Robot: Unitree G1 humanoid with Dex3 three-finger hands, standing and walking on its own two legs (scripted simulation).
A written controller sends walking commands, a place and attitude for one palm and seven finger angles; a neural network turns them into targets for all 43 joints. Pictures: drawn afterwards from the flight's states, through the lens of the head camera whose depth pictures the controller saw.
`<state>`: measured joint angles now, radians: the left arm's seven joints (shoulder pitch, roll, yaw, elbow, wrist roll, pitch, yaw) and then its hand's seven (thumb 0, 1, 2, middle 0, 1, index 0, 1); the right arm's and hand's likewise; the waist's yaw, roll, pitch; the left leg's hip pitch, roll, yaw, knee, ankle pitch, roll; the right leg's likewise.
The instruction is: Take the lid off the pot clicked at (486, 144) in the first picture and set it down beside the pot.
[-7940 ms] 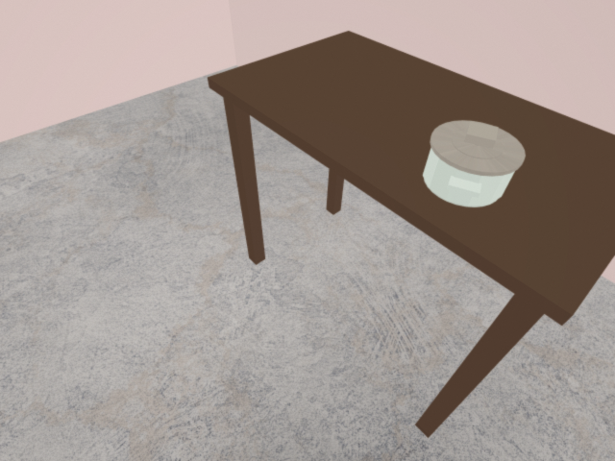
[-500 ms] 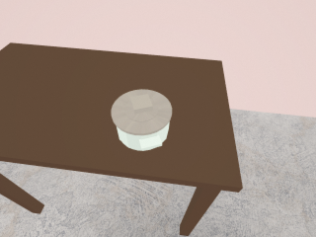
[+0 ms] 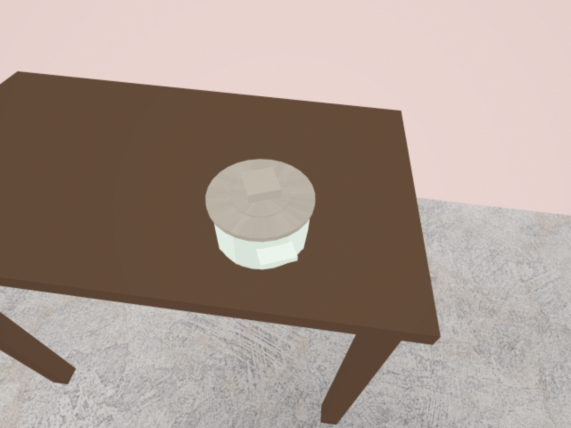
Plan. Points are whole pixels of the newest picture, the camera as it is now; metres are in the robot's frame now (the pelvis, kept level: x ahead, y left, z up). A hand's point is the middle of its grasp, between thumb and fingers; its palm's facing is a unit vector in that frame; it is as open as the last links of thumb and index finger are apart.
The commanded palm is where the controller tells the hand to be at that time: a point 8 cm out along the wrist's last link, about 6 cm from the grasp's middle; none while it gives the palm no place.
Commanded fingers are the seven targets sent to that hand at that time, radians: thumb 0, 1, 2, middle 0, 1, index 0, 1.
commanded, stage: look again from close up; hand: left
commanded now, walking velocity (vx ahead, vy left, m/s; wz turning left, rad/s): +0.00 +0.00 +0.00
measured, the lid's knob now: (260, 184) +0.42 +0.07 +0.12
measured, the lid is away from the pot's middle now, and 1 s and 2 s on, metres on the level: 0.00 0.00 0.00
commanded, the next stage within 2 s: shuffle to correct the standing spot in 0.16 s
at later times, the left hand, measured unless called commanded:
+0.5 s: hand out of the picture -0.01 +0.18 -0.19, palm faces +0.01 -0.98 -0.18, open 7.3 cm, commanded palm none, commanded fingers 0.00 0.90 0.90 -0.20 -0.30 -0.20 -0.30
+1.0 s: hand out of the picture +0.00 +0.18 -0.18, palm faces +0.00 -0.98 -0.19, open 7.3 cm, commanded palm none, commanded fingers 0.00 0.90 0.90 -0.20 -0.30 -0.20 -0.30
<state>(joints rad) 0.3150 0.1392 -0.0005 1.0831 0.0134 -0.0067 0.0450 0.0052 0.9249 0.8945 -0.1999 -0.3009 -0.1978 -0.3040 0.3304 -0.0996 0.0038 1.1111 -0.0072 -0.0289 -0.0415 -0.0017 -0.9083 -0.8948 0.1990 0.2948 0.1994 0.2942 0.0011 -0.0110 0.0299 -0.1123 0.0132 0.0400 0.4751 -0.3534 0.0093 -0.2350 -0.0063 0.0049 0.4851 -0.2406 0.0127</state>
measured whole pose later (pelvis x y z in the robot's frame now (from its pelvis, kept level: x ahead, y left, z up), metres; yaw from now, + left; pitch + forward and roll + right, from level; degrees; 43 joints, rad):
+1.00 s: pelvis -0.06 +0.00 -0.01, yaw -2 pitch +1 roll -1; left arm 0.27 0.17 0.03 0.94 0.03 0.04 0.03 0.00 0.93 0.89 -0.20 -0.30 -0.20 -0.30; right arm 0.35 -0.14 -0.04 1.01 -0.03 0.02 -0.02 0.00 -0.91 -0.89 0.20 0.29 0.20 0.29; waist -0.01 -0.02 0.00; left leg -0.28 0.03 0.06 0.59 -0.32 0.02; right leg -0.40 0.02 0.02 0.62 -0.33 0.00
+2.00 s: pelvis -0.02 +0.00 +0.00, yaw +0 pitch -1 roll +0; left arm 0.26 0.17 0.00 1.03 0.01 -0.01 0.04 0.00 0.91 0.89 -0.20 -0.30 -0.20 -0.30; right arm 0.26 -0.16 0.00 1.07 -0.01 -0.02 -0.04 0.00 -0.92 -0.89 0.20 0.29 0.20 0.29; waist 0.00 -0.01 0.04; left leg -0.14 0.01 0.04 0.48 -0.33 0.01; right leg -0.20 0.00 0.00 0.50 -0.29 0.00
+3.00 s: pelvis -0.05 +0.00 +0.00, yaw +2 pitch -3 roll +0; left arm 0.59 0.20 0.06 -0.04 -0.02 -0.07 0.06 0.01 0.91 0.89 -0.71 -0.86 -0.71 -0.86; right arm 0.11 -0.23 -0.03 0.53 0.02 -0.20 -0.04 0.01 -0.91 -0.90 0.20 0.29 0.20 0.29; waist 0.03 0.01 -0.02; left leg -0.18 0.00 0.00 0.53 -0.30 0.01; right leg -0.21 -0.01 -0.04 0.51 -0.25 0.00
